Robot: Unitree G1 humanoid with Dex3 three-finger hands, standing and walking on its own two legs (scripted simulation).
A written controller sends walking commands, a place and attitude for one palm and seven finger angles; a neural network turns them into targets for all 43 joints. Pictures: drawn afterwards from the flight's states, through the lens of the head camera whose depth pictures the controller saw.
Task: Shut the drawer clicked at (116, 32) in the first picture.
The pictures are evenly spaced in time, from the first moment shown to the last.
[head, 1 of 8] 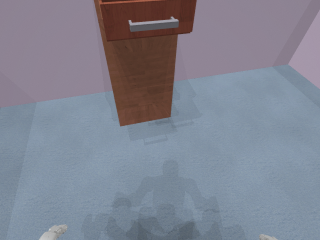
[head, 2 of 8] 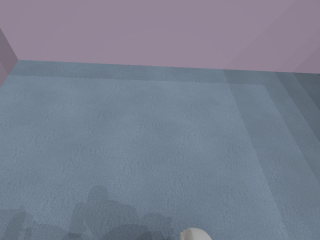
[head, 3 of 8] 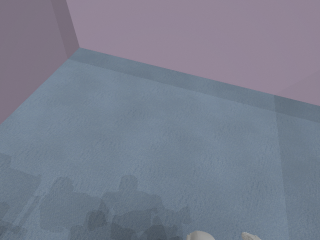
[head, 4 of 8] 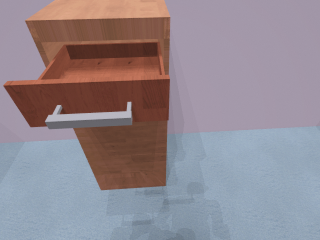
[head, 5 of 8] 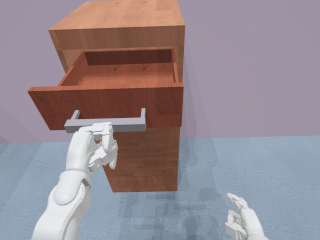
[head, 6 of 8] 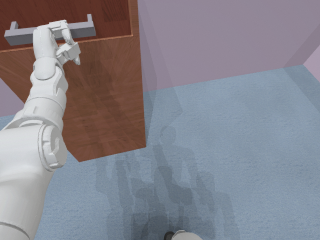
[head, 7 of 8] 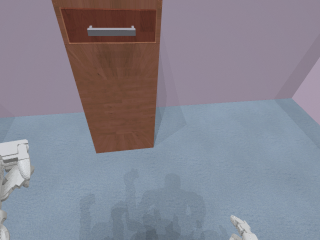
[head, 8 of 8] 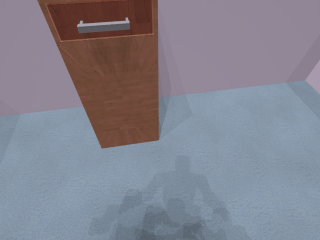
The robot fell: no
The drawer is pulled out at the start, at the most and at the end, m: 0.25 0.25 0.00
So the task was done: yes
